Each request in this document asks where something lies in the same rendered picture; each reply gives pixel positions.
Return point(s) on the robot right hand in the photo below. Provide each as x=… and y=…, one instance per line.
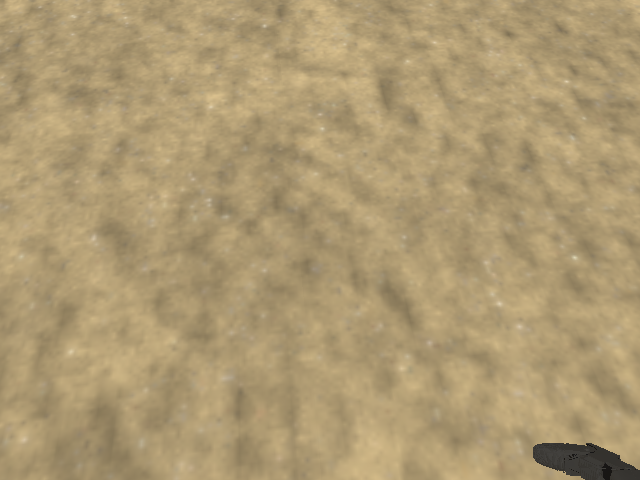
x=591, y=462

